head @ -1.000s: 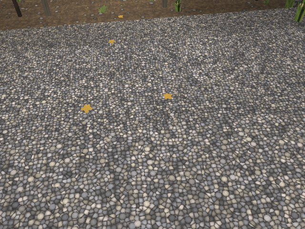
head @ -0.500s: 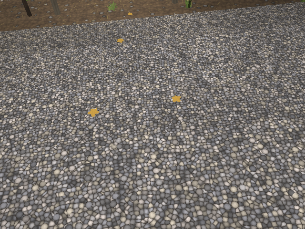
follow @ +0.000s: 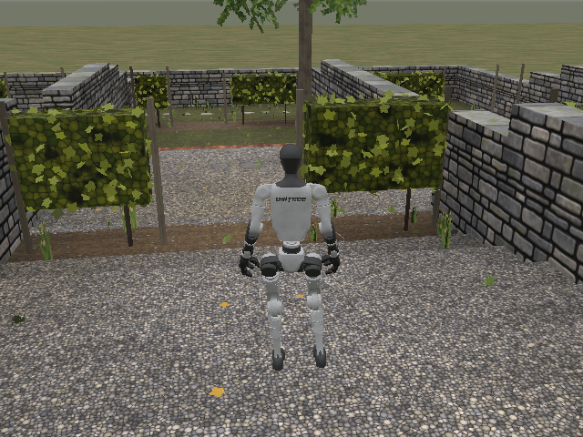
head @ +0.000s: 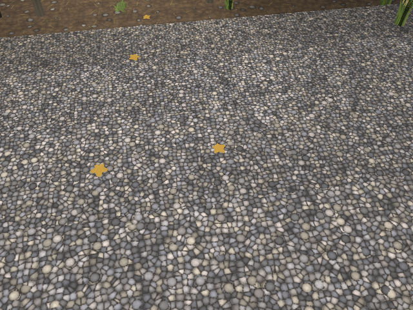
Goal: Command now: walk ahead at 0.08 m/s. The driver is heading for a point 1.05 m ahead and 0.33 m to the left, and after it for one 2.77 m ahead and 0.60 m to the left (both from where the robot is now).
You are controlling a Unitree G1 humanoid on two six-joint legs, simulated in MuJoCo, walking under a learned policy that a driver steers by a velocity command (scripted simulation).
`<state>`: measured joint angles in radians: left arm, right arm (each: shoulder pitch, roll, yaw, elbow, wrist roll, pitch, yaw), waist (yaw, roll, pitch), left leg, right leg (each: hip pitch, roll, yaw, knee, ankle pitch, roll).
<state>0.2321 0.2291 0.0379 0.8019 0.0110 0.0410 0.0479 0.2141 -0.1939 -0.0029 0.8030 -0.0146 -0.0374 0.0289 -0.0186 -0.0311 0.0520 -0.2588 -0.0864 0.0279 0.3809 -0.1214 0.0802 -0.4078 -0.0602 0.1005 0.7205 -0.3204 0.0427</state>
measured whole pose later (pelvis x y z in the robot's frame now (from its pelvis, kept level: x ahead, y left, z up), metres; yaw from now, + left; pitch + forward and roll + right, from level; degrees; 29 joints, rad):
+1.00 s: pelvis +0.36 +0.13 -0.12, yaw +31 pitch +2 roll +3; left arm -0.02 0.21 0.02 0.59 0.01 -0.14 -0.07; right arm 0.57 -0.20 -0.04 0.85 0.04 -0.01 -0.07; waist -0.12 -0.10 -0.02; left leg -0.17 -0.18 -0.13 1.13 -0.89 0.09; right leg -0.39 -0.01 0.05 0.23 0.54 -0.03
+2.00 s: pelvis +0.77 +0.33 -0.21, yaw +12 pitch +2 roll +0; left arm 0.20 0.28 0.08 0.64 -0.03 -0.01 -0.05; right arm 0.29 -0.29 -0.08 0.85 0.01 -0.08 0.00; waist -0.02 0.01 0.00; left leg -0.29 0.10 0.08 1.10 -0.52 0.02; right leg -0.42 0.03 -0.04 0.80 -0.47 -0.06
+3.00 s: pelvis +1.31 +0.41 -0.37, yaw -8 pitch +3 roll +0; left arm -0.01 0.20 0.03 0.62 0.00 -0.08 -0.03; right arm 0.46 -0.25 -0.03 0.96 0.01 -0.04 -0.01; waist -0.08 0.02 0.01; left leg -0.14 -0.05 -0.05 0.79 -0.46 0.06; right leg -0.47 0.05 -0.02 0.55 -0.12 -0.08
